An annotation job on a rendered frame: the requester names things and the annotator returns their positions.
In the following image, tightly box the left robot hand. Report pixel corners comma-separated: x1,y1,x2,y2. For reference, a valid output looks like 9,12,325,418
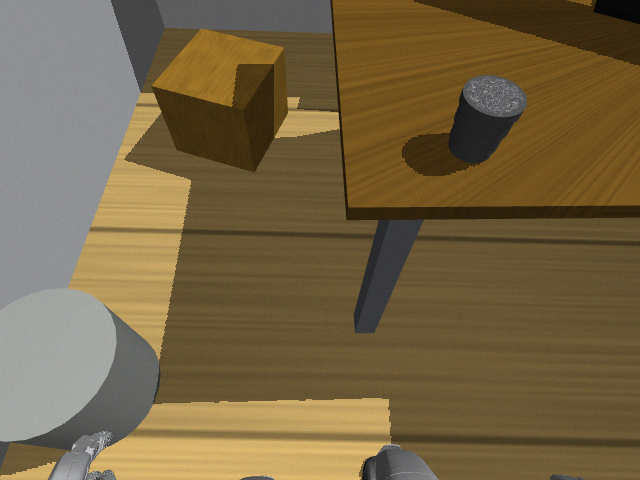
48,431,116,480

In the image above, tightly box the table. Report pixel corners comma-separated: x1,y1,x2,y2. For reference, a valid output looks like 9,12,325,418
330,0,640,333

